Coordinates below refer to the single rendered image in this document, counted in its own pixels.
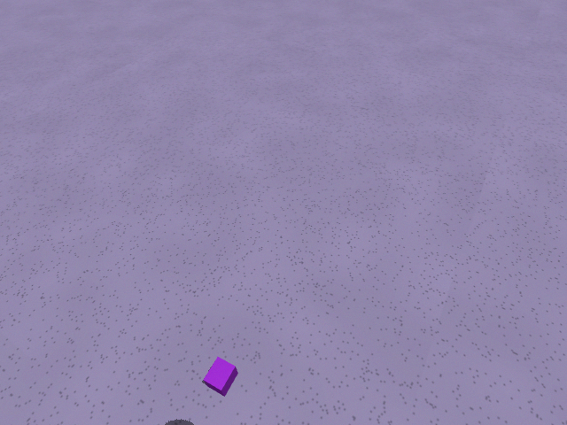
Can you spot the small box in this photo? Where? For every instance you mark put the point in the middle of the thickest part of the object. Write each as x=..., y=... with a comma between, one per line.
x=220, y=376

